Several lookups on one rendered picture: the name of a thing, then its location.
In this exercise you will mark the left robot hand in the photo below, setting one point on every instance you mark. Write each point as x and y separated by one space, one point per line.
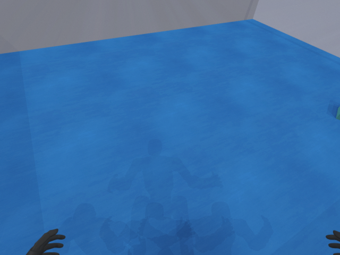
43 243

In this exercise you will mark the right robot hand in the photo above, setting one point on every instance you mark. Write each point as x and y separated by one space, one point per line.
336 236

